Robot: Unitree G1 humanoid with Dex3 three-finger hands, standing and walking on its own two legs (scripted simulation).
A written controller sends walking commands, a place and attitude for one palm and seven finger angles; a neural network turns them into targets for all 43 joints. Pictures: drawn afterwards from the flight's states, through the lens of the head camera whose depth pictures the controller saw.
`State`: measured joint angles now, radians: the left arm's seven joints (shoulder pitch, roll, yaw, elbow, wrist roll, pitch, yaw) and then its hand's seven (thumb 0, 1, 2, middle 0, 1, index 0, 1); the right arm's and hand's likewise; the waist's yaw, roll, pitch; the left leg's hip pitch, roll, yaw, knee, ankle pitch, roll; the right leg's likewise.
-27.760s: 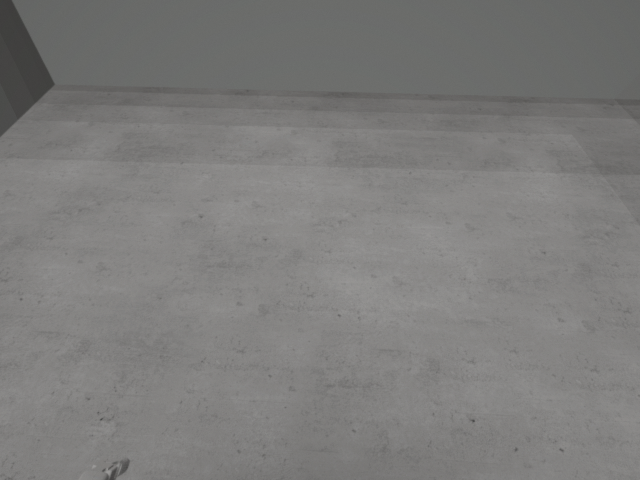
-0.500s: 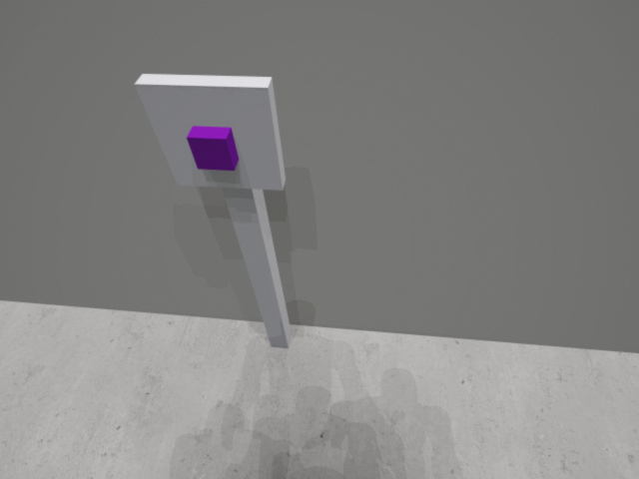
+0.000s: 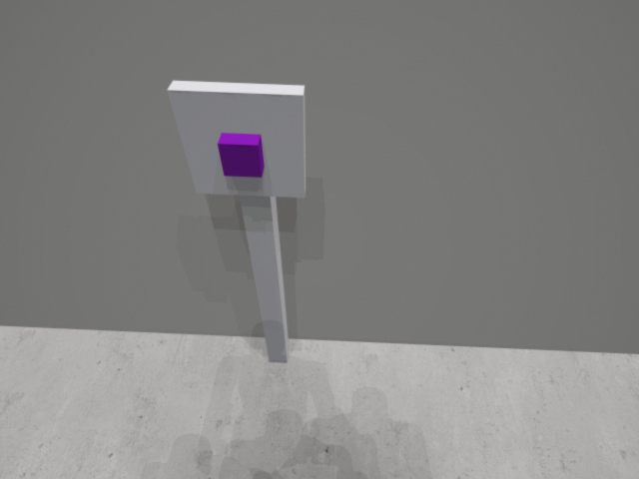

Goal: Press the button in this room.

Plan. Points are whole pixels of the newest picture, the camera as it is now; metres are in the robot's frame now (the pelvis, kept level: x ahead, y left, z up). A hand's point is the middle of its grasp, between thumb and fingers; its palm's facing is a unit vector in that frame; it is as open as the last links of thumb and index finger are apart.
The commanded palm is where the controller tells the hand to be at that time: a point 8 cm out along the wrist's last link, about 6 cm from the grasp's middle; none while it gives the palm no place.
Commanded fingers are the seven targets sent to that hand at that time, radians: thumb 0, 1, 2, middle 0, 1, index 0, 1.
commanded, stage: come to a stop and stand still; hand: left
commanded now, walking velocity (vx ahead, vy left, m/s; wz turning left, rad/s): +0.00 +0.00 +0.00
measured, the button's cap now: (242, 154) +0.56 +0.17 +0.10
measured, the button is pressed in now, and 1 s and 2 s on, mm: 0 0 0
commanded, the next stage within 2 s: look again from close up in 0.12 s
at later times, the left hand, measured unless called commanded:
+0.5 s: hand out of the picture +0.03 +0.15 -0.18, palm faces +0.03 -0.98 -0.21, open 7.3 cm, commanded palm none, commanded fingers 0.00 0.90 0.90 -0.20 -0.30 -0.20 -0.30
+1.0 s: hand out of the picture +0.01 +0.12 -0.19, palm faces +0.10 -0.98 -0.15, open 7.4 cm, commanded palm none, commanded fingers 0.00 0.90 0.90 -0.20 -0.30 -0.20 -0.30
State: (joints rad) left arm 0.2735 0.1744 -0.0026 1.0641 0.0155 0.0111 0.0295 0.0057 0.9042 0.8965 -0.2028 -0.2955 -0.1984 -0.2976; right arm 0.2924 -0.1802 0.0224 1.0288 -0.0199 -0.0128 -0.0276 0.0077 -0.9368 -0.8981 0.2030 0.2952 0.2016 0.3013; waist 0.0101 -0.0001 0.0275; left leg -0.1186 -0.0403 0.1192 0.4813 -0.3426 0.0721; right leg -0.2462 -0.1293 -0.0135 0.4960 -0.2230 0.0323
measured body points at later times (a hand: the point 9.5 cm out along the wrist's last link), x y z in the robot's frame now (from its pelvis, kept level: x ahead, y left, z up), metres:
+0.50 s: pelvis +0.02 -0.03 +0.00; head +0.04 -0.03 +0.45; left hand +0.03 +0.20 -0.16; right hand +0.01 -0.24 -0.16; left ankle -0.05 +0.06 -0.73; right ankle +0.03 -0.19 -0.73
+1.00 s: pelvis +0.03 -0.05 -0.01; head +0.04 -0.03 +0.44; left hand +0.01 +0.17 -0.17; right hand +0.02 -0.27 -0.16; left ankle -0.05 +0.06 -0.73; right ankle +0.03 -0.19 -0.73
